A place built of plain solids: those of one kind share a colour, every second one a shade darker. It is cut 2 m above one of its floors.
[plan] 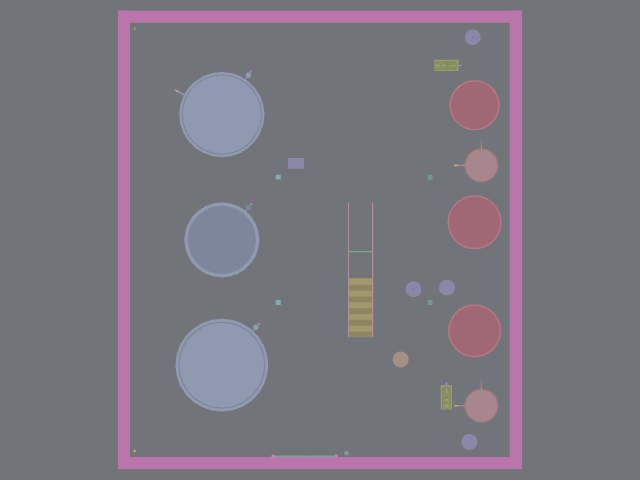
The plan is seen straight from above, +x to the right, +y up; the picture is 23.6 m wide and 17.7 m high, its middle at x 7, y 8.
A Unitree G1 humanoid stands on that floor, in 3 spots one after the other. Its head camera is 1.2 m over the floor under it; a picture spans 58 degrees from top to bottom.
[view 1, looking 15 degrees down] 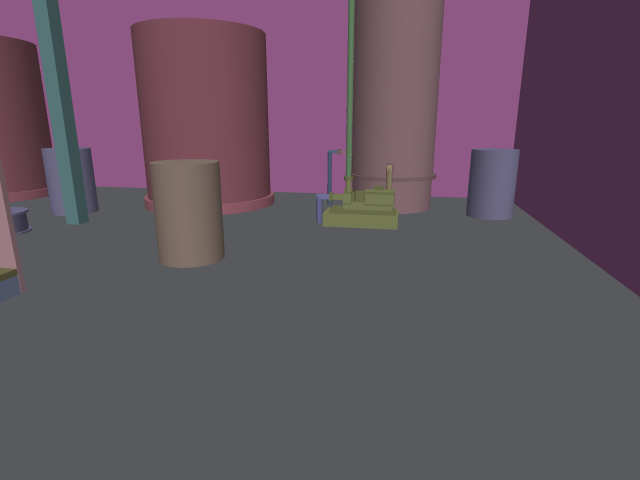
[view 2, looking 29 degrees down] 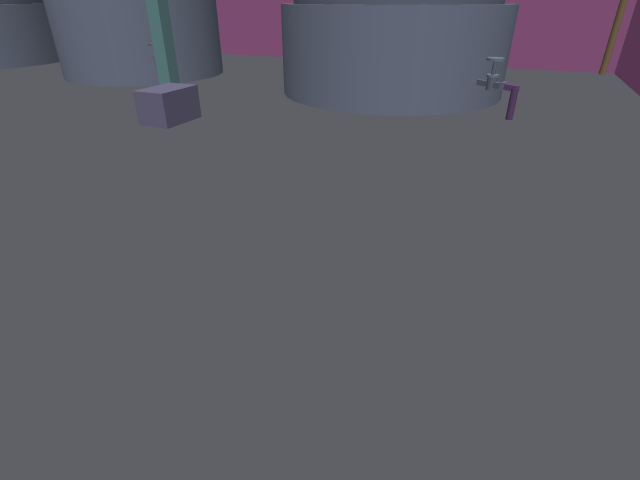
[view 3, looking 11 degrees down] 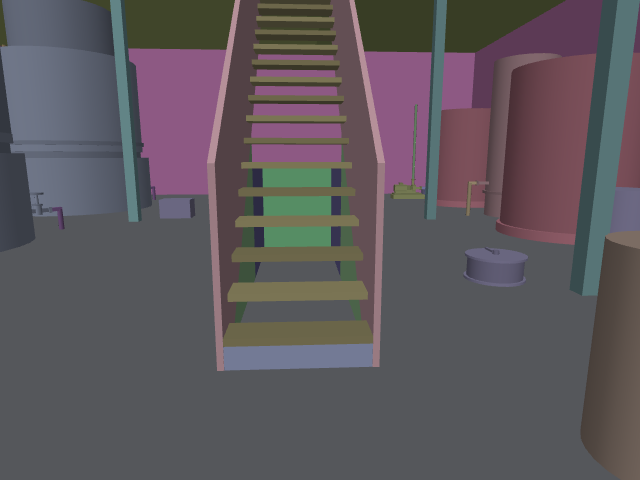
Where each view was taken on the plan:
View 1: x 6.43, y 1.70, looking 11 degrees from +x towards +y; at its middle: ground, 4.64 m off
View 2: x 10.01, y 14.31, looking -157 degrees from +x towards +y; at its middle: ground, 2.48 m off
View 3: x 8.49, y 2.11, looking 87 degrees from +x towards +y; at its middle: stair_fence_cross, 5.55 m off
